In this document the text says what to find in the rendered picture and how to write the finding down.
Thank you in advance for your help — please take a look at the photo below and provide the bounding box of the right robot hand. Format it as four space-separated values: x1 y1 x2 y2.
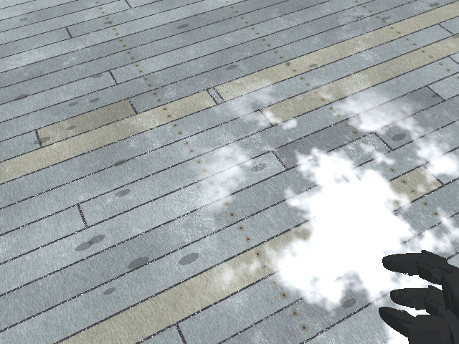
379 250 459 344

